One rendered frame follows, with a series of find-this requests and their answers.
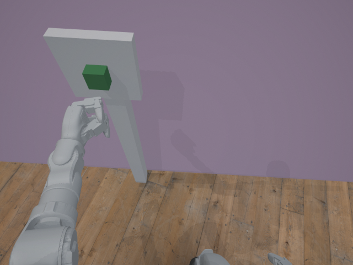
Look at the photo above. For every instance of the robot left upper arm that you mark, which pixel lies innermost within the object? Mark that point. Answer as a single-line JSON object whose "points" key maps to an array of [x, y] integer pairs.
{"points": [[48, 246]]}

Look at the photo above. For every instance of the panel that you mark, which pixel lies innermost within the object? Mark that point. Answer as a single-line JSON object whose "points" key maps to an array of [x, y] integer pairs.
{"points": [[73, 49]]}

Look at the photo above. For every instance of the robot right shin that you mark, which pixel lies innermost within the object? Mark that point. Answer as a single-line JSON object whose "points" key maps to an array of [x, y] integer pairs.
{"points": [[206, 251]]}

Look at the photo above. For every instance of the button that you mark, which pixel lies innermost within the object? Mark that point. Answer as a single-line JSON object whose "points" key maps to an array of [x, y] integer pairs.
{"points": [[97, 77]]}

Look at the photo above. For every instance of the left robot forearm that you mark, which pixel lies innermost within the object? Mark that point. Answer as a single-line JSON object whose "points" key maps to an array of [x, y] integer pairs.
{"points": [[59, 199]]}

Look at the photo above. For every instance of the robot left hand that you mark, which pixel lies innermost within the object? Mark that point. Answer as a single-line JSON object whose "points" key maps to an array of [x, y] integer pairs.
{"points": [[76, 125]]}

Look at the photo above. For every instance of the robot right hand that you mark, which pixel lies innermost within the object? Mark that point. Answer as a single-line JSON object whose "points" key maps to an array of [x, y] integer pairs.
{"points": [[277, 260]]}

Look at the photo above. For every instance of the robot right thigh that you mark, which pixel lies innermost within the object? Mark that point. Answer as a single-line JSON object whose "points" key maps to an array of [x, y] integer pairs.
{"points": [[210, 259]]}

